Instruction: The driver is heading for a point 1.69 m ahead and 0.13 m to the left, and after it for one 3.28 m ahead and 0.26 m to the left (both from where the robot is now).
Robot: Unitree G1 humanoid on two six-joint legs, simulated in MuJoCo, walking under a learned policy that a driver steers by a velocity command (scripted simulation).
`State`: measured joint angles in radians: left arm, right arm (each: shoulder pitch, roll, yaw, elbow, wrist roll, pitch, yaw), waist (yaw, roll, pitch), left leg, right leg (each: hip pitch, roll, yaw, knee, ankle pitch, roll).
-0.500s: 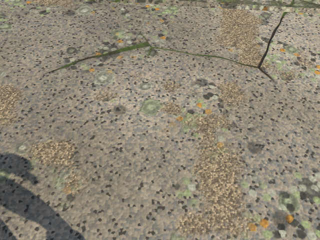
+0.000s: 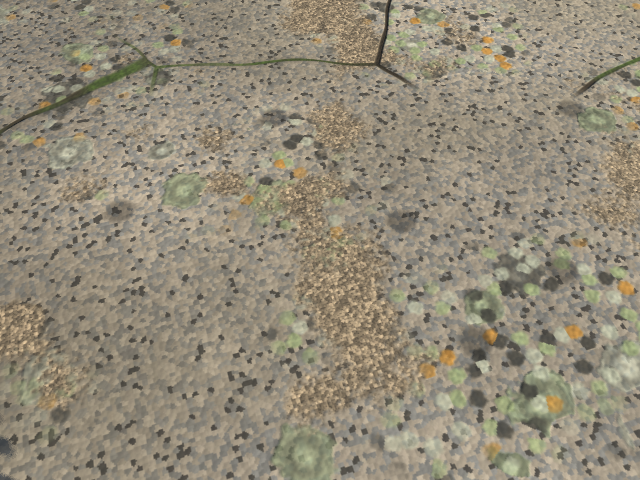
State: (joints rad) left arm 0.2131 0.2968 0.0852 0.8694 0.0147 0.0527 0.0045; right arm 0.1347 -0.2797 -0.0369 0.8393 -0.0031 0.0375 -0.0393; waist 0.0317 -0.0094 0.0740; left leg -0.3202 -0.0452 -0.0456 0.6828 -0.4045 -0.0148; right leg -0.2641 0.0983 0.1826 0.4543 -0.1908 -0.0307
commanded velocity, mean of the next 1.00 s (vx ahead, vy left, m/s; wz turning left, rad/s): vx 0.20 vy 0.00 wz -0.16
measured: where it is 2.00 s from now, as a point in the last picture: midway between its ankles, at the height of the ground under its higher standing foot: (366, 375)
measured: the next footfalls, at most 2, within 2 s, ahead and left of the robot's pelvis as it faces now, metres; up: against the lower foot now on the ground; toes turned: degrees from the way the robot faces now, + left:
left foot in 0.04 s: +0.04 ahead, +0.11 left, +0.00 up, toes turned -5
right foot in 0.44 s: +0.00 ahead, -0.10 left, +0.00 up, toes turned -4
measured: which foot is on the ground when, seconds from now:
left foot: up 0.00-0.02, down 0.04-0.44, up 0.46-0.80, down 0.82-1.00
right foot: down 0.00-0.04, up 0.06-0.42, down 0.44-0.84, up 0.86-1.00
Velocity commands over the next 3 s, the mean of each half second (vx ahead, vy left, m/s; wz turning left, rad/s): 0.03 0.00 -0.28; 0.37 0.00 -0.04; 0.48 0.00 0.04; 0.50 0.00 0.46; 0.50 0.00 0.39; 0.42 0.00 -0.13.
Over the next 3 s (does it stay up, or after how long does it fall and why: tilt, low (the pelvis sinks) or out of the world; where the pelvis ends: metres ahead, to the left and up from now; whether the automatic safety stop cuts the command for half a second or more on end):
stays up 1.22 0.12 -0.01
